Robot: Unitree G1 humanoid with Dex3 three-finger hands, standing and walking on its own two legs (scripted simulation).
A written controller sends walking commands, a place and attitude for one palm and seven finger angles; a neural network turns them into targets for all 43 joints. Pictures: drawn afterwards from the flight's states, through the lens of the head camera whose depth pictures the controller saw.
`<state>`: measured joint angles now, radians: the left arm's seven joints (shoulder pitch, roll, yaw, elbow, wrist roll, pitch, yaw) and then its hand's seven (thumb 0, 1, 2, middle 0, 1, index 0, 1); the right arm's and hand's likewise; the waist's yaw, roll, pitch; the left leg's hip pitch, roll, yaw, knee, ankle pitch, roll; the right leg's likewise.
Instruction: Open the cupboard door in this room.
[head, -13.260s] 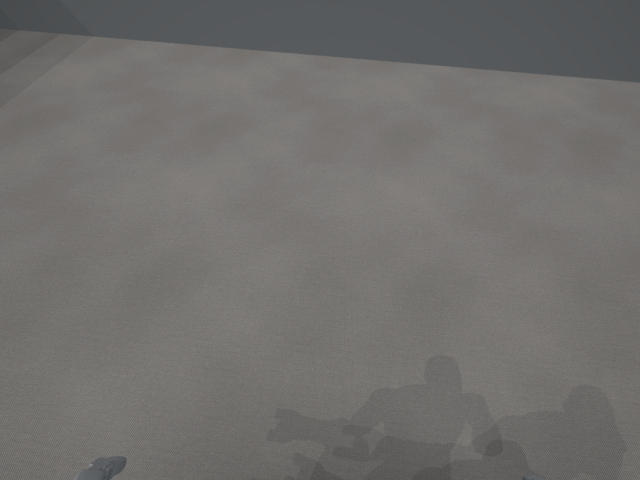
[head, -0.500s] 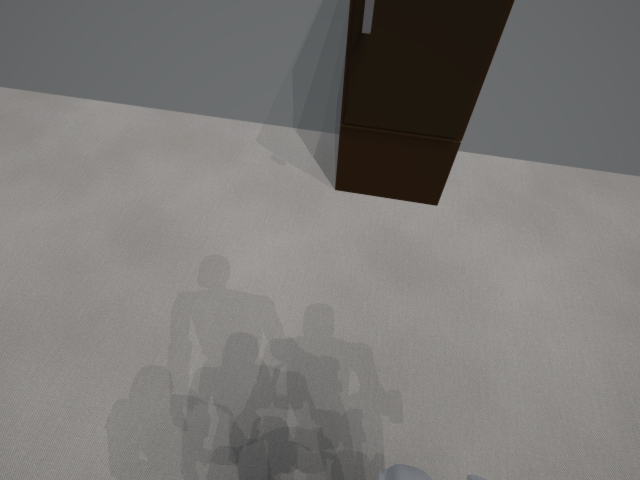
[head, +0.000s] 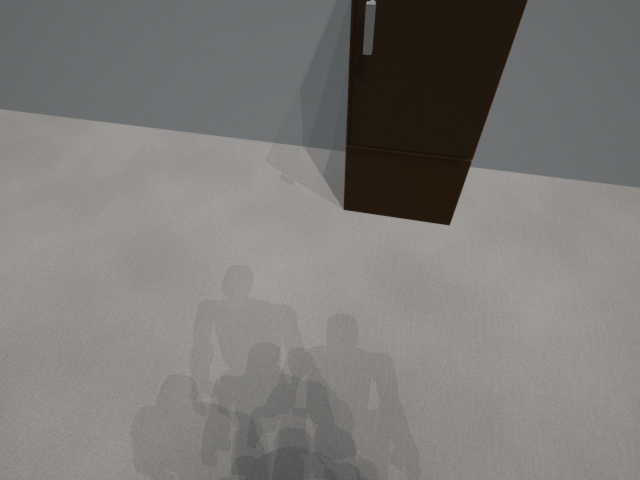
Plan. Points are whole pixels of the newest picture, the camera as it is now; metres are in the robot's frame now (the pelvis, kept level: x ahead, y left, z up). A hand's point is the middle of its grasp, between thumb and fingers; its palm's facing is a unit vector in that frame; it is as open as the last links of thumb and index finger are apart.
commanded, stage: stand and wait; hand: left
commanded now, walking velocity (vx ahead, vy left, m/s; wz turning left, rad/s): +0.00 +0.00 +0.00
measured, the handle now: (370, 26) +1.25 -0.07 +0.03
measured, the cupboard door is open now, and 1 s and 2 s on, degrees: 0 0 0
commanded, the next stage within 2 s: look at it before walking up in 0.60 s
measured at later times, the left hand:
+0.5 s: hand out of the picture -0.02 +0.18 -0.17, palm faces +0.03 -0.99 -0.15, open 7.4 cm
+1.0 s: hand out of the picture +0.00 +0.19 -0.17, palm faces +0.01 -0.98 -0.18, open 7.3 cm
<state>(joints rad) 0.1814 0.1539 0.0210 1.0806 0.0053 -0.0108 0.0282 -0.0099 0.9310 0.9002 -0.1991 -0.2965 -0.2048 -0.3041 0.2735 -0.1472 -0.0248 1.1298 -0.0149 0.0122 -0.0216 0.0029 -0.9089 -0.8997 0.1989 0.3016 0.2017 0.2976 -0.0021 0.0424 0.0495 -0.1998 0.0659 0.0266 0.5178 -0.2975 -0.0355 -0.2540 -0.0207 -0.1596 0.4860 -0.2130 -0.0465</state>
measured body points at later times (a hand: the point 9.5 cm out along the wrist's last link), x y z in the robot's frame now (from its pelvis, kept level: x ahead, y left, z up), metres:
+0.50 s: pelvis +0.01 +0.03 +0.01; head +0.01 +0.03 +0.46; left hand -0.02 +0.23 -0.16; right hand -0.01 -0.18 -0.16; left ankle -0.01 +0.14 -0.74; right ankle +0.03 -0.09 -0.74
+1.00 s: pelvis +0.01 +0.02 +0.01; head +0.01 +0.02 +0.46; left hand +0.00 +0.24 -0.15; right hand -0.03 -0.18 -0.16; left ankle -0.01 +0.14 -0.74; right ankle +0.03 -0.09 -0.74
